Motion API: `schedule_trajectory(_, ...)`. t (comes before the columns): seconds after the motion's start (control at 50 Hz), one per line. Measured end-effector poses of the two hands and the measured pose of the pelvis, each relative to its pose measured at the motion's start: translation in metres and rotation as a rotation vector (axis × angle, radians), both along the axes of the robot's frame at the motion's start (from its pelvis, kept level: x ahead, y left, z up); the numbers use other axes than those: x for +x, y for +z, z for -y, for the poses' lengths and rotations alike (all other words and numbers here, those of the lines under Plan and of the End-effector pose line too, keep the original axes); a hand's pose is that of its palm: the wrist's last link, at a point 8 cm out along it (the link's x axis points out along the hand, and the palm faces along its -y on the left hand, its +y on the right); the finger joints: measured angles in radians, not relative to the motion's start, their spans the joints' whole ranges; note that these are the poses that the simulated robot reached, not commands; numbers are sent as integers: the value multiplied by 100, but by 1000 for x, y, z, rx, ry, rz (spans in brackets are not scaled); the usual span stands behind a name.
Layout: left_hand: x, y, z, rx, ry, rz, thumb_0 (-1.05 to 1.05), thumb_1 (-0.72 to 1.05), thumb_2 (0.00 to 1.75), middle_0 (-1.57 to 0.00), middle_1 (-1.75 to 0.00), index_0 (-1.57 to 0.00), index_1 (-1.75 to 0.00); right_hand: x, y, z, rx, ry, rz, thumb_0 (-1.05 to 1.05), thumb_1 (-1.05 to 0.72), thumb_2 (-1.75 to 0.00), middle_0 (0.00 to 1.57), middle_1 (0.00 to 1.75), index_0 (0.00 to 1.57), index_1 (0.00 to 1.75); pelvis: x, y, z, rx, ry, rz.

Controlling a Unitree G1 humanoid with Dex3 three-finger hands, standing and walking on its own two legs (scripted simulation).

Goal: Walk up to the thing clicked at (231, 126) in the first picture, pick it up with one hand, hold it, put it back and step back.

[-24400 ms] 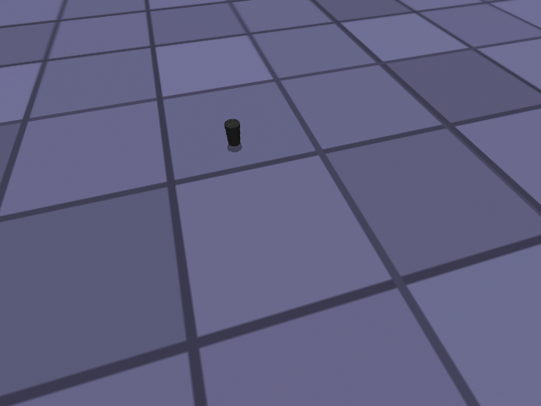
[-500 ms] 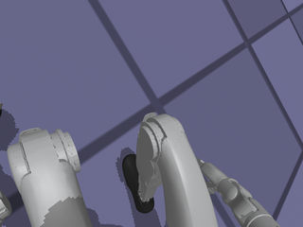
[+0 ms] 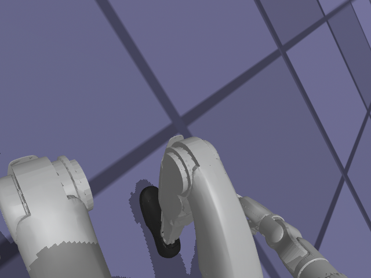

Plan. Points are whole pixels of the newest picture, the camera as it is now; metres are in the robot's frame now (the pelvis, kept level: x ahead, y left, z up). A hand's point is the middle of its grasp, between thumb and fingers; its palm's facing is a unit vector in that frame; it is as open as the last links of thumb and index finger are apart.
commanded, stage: lower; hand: left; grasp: from the side
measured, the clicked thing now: out of the picture +0.41 +0.32 -0.21
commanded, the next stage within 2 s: loosen in 0.04 s
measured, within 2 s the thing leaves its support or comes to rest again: neither
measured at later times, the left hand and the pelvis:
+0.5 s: hand out of the picture +0.41 +0.33 -0.17, palm faces +0.50 -0.87 +0.01, open 12.6 cm; pelvis -0.01 +0.01 +0.00, yaw -1 degrees
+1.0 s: hand out of the picture +0.40 +0.35 -0.15, palm faces +0.50 -0.87 +0.01, open 17.3 cm; pelvis +0.00 +0.01 +0.00, yaw -1 degrees
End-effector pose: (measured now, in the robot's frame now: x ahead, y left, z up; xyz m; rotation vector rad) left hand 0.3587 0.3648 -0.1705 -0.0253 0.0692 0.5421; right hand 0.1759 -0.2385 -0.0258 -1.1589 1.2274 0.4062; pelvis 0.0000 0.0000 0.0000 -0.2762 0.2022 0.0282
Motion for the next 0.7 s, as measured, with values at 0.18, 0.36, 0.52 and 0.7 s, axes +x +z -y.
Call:
schedule_trajectory(0.18, 4, 0, -1, 13, -20, 4, 2, -52, 103, -67, -96, -60, -96, 3, 2, -5, -5, 22, 24, 0, -90, -90, 21, 30, 20, 30, -3, -2, -2, -8, -7, 19)
schedule_trajectory(0.36, 1, -1, -2, 3, -7, 15, 1, -43, 84, -71, -83, -65, -83, 1, 4, -11, 0, 33, 24, 0, -91, -89, 21, 30, 20, 30, -4, -2, -4, -16, -11, 27)
schedule_trajectory(0.52, 4, 2, -2, 9, -22, 33, 0, -43, 51, -63, -61, -61, -60, -3, 6, -12, -6, 32, 22, 0, -91, -89, 21, 30, 20, 30, -5, -2, -5, -22, -13, 33)
schedule_trajectory(0.7, 4, 2, -2, 4, -20, 27, -1, -54, 27, -42, -35, -42, -35, -5, 9, -14, -5, 28, 25, 0, -92, -89, 21, 30, 20, 30, -6, -1, -6, -27, -17, 34)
